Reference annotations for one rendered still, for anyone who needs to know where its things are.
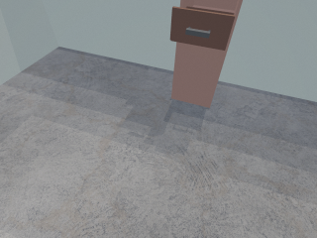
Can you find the handle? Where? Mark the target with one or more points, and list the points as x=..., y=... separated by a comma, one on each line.
x=197, y=33

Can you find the cabinet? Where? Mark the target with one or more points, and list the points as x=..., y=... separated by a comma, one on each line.
x=197, y=69

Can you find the drawer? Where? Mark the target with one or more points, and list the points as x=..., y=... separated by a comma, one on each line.
x=219, y=23

